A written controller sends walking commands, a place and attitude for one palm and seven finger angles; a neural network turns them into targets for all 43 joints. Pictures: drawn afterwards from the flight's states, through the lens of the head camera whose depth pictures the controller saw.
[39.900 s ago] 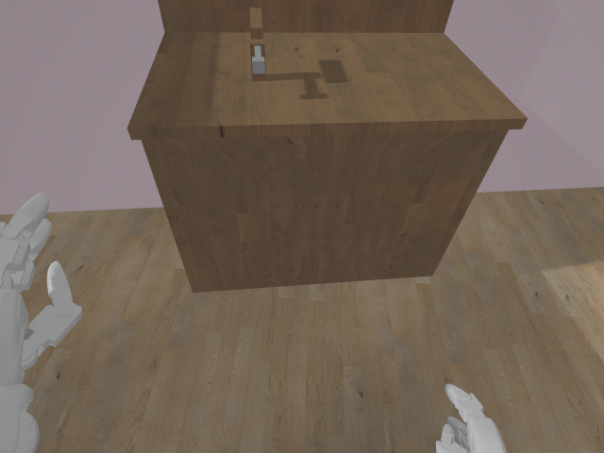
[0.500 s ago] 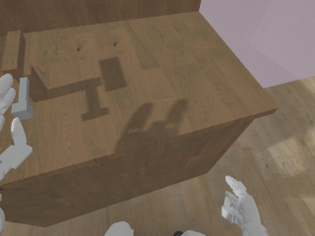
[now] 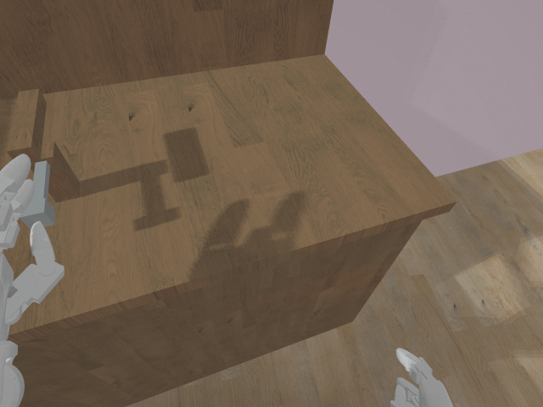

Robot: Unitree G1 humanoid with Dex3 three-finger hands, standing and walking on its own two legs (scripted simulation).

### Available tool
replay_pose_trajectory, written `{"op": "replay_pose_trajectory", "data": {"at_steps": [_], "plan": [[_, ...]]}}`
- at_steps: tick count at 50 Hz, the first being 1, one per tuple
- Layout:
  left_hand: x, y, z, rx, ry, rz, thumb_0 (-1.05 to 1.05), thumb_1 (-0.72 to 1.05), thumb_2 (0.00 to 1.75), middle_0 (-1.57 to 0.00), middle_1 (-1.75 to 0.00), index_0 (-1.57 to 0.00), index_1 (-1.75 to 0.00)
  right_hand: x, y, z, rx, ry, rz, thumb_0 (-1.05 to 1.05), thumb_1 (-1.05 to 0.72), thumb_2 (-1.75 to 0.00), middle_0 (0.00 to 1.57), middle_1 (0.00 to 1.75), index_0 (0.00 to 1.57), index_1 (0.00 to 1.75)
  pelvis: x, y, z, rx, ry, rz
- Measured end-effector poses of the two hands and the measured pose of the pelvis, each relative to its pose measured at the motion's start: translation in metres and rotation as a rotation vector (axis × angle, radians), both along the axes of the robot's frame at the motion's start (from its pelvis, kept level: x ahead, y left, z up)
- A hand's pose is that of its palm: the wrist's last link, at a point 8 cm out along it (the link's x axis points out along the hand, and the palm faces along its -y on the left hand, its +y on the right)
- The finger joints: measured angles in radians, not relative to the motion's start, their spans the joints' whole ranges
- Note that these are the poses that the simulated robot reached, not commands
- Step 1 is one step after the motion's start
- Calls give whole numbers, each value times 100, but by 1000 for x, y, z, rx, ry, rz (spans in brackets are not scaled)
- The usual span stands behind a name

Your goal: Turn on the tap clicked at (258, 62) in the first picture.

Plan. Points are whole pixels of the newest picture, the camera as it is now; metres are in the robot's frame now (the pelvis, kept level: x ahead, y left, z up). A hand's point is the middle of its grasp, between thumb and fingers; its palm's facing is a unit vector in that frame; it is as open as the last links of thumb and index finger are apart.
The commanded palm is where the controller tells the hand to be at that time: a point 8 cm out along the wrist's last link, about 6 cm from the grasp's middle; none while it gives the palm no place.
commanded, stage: come to a stop and stand still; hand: left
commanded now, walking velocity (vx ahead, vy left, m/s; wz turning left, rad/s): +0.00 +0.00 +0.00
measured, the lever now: (38, 214) +0.32 +0.34 +0.12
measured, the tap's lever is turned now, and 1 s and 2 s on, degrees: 0 0 0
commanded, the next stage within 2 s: look again from close up in 0.60 s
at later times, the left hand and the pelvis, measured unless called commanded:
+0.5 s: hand (47, 244) +0.24 +0.26 +0.16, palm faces +0.40 -0.84 -0.37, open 7.4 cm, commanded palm +0.19 +0.30 +0.18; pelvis +0.03 +0.02 +0.00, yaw +0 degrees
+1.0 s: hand (32, 250) +0.24 +0.27 +0.17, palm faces +0.33 -0.86 -0.39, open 7.4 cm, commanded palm +0.17 +0.31 +0.18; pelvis +0.01 +0.03 +0.00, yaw -1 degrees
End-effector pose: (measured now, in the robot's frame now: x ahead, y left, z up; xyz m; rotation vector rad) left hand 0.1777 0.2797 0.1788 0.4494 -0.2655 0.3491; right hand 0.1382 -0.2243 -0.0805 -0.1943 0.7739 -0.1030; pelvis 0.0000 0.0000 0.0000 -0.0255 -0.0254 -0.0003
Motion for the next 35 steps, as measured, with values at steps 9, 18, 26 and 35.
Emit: {"op": "replay_pose_trajectory", "data": {"at_steps": [9,18,26,35], "plan": [[16,9,0,4,29,18,1,89,90,-21,-30,-21,-30,40,0,11,-15,-52,7,1,-90,-90,20,30,20,30,15,4,3,4,0,0],[24,17,-3,-19,27,22,1,89,90,-21,-30,-21,-30,64,10,21,-26,-71,26,1,-90,-90,20,30,20,30,25,11,4,4,-1,4],[26,25,-1,-16,17,22,1,89,90,-21,-30,-21,-30,66,24,20,-13,-52,36,1,-90,-90,20,30,20,30,28,17,5,1,-1,6],[24,30,-1,-17,21,18,1,89,90,-21,-30,-21,-30,54,32,15,-2,-27,31,1,-90,-90,20,30,20,30,25,23,5,2,-2,8]]}}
